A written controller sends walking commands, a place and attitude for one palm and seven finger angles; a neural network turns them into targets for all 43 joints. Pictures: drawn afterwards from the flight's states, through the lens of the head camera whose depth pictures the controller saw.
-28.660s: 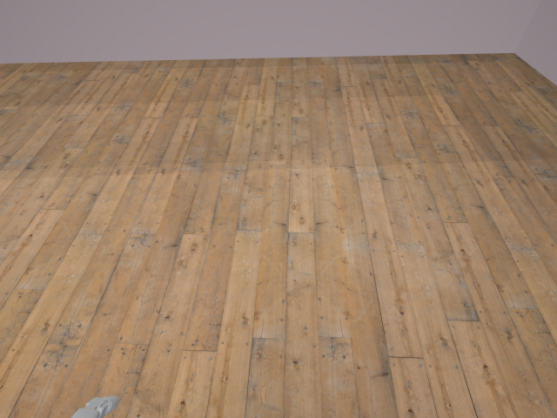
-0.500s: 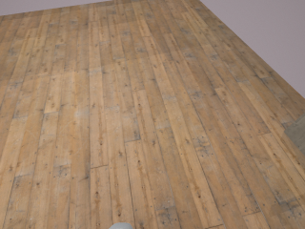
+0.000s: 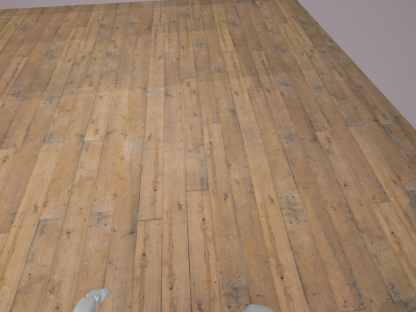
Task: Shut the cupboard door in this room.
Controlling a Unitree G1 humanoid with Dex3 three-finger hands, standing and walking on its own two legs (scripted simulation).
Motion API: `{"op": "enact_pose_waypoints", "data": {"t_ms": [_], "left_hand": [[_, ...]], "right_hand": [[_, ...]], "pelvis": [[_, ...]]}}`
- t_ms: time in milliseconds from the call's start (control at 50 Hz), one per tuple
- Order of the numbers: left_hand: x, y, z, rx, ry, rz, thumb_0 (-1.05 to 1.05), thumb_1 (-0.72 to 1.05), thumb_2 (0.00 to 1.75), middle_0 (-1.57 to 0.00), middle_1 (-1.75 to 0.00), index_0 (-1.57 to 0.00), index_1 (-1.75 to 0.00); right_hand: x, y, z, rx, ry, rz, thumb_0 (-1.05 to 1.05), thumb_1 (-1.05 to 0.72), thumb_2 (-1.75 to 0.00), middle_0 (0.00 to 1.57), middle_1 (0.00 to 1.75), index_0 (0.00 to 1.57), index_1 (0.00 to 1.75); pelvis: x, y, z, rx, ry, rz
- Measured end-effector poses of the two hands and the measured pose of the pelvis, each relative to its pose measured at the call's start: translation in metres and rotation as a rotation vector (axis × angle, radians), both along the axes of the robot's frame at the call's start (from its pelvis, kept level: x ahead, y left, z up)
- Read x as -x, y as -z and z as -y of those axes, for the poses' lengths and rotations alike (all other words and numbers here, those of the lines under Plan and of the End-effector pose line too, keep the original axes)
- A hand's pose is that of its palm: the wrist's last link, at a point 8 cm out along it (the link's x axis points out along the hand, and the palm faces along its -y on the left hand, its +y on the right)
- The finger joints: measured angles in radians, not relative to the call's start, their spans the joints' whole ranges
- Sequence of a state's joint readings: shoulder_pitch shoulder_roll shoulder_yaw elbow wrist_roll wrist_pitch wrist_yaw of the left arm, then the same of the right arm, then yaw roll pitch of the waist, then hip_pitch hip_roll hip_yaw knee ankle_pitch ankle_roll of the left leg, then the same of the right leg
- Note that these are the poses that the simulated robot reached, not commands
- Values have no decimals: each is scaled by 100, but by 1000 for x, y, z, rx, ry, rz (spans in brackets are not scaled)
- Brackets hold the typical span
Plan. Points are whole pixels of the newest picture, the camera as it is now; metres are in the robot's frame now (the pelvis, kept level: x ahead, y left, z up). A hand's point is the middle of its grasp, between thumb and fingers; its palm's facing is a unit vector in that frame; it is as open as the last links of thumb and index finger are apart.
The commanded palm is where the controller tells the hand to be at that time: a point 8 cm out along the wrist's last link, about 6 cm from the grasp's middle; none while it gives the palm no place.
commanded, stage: turn or walk to find it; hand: left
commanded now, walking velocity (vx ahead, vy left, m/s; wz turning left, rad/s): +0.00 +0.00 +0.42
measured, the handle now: out of the picture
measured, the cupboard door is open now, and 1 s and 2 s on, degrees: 88 88 88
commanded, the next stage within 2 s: none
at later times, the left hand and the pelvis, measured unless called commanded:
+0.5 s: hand out of the picture -0.02 +0.16 -0.16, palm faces +0.26 -0.93 -0.28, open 7.3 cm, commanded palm none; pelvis -0.01 -0.04 +0.00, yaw +14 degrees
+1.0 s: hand out of the picture -0.03 +0.21 -0.17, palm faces +0.43 -0.87 -0.24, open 7.3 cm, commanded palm none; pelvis -0.02 -0.01 +0.00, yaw +26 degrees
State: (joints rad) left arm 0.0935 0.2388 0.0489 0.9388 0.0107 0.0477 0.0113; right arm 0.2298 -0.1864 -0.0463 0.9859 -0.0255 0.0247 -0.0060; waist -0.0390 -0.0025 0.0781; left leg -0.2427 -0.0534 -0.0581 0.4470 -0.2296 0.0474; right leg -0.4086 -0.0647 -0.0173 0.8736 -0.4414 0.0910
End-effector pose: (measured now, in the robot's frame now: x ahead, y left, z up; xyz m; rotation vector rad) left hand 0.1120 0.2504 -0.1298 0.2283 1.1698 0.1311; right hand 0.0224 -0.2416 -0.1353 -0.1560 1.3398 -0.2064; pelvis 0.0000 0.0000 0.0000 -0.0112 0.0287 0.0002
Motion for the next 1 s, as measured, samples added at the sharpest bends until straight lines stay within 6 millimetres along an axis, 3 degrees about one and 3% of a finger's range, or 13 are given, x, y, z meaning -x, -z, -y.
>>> {"op": "enact_pose_waypoints", "data": {"t_ms": [80, 140, 260, 380, 500, 620, 680, 740, 840, 1000], "left_hand": [[-11, -6, 23, -7, 3, 53, 0, 91, 90, -20, -30, -20, -30], [-7, -9, 40, -23, -3, 85, 0, 91, 90, -20, -30, -20, -30], [34, -19, 57, -28, -89, 57, 0, 91, 90, -20, -30, -20, -30], [85, -16, 57, -27, -205, -6, 0, 92, 90, -20, -30, -20, -30], [148, -5, 43, -20, -315, -102, 0, 92, 90, -20, -30, -20, -30], [212, 21, 20, 15, -431, -196, 0, 91, 90, -20, -30, -20, -30], [231, 29, 10, 27, -470, -237, 0, 91, 90, -20, -30, -20, -30], [232, 25, 4, 40, -491, -232, 1, 91, 90, -20, -30, -20, -30], [215, 15, -2, 45, -499, -150, 1, 91, 90, -20, -30, -20, -30], [170, 4, 1, 12, -488, -39, 0, 91, 90, -20, -30, -20, -30]], "right_hand": [[17, 14, 18, -23, 4, -53, 0, -90, -90, 20, 30, 20, 30], [20, 27, 33, -42, 0, -70, 0, -90, -90, 20, 30, 20, 30], [-3, 24, 53, -55, -69, -61, 1, -91, -90, 20, 30, 20, 30], [-37, 20, 56, -45, -165, -36, 0, -91, -90, 19, 30, 19, 30], [-85, 12, 36, -20, -290, 19, 0, -91, -90, 19, 30, 19, 30], [-137, 4, -11, 12, -429, 142, 0, -91, -90, 19, 30, 19, 30], [-148, -5, -34, 16, -478, 191, 0, -91, -90, 19, 30, 19, 30], [-149, -14, -47, 21, -504, 202, 0, -91, -90, 20, 30, 20, 30], [-141, -16, -57, 8, -526, 175, 0, -90, -90, 20, 30, 20, 30], [-114, 1, -38, -27, -509, 87, 0, -90, -90, 20, 30, 20, 30]], "pelvis": [[2, 5, 17, -20, -33, -6], [3, 10, 30, -26, -54, 1], [6, 2, 45, -59, -126, 26], [8, 0, 49, -66, -190, 27], [13, 2, 41, -58, -250, 22], [20, 16, 17, -20, -315, 19], [25, 16, 10, -26, -334, 25], [27, 9, 4, -7, -359, 28], [29, 1, 0, 3, -395, 25], [25, 2, 14, -11, -453, 14]]}}
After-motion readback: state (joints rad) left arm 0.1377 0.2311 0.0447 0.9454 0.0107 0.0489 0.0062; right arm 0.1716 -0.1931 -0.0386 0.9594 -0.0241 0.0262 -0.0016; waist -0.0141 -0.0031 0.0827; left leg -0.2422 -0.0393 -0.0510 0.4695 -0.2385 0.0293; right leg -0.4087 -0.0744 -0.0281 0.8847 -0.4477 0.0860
